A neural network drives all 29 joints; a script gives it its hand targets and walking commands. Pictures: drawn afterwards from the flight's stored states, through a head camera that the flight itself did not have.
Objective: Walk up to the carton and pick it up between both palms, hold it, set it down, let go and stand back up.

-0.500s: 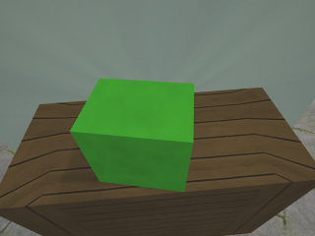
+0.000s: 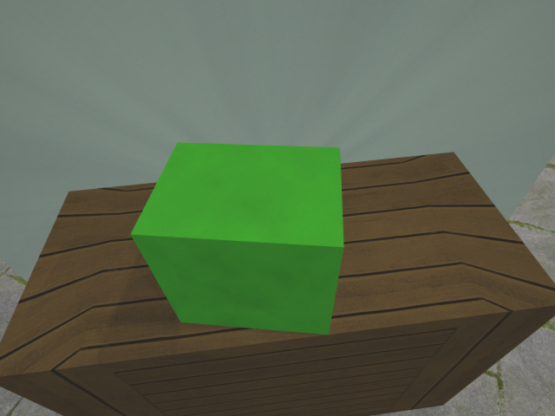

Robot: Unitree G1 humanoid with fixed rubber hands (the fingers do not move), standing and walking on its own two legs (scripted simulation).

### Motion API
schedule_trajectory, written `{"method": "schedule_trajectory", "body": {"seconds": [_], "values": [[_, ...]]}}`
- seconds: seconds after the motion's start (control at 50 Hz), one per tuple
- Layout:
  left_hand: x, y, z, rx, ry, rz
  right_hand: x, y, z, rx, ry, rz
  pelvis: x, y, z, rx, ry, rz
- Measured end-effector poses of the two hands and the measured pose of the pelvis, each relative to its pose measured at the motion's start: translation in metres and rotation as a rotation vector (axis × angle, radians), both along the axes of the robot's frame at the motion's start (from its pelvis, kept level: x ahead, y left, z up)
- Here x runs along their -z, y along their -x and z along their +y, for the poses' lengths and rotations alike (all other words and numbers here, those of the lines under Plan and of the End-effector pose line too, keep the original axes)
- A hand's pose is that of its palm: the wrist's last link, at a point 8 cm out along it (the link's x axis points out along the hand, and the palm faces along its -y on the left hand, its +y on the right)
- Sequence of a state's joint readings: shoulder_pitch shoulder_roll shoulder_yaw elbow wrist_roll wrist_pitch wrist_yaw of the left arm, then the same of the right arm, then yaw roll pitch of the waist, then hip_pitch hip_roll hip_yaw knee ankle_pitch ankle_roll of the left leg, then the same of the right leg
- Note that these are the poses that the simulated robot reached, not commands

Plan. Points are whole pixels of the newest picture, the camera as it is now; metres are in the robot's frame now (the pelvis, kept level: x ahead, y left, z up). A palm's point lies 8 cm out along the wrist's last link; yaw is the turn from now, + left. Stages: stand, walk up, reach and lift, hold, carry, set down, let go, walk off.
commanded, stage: stand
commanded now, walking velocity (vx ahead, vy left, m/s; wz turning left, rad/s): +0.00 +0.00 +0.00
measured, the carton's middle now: (254, 241) +0.39 +0.05 +0.04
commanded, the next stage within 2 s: none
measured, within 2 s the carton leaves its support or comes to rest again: neither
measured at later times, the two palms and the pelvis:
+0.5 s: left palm out of the picture -0.01 +0.22 -0.14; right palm out of the picture -0.02 -0.20 -0.15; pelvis +0.01 +0.01 +0.00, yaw +0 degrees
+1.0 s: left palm out of the picture +0.00 +0.22 -0.14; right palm out of the picture -0.03 -0.20 -0.15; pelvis +0.01 +0.01 +0.00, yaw +0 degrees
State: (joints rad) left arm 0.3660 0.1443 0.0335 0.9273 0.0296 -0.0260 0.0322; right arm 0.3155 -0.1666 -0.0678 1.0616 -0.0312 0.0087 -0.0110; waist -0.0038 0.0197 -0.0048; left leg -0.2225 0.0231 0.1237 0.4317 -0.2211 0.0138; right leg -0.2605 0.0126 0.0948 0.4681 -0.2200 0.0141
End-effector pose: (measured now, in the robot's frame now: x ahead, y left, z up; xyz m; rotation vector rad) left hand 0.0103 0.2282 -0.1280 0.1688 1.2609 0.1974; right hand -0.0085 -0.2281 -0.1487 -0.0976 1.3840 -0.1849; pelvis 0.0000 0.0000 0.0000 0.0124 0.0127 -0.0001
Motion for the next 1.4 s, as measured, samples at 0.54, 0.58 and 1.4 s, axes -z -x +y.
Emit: {"method": "schedule_trajectory", "body": {"seconds": [0.54, 0.58, 1.4], "values": [[0.014, 0.019, -0.012, -0.014, 0.053, 0.126, 0.004, 0.009, 0.026, 0.023, -0.024, 0.059, 0.001, -0.006, 0.009, 0.006, 0.003, -0.008], [0.015, 0.019, -0.013, -0.013, 0.057, 0.131, 0.003, 0.011, 0.026, 0.026, -0.020, 0.065, 0.001, -0.007, 0.010, 0.009, 0.002, -0.010], [0.017, 0.018, -0.015, -0.003, 0.069, 0.183, 0.001, 0.021, 0.036, 0.028, -0.030, 0.087, -0.001, -0.010, 0.012, 0.011, 0.003, -0.022]]}}
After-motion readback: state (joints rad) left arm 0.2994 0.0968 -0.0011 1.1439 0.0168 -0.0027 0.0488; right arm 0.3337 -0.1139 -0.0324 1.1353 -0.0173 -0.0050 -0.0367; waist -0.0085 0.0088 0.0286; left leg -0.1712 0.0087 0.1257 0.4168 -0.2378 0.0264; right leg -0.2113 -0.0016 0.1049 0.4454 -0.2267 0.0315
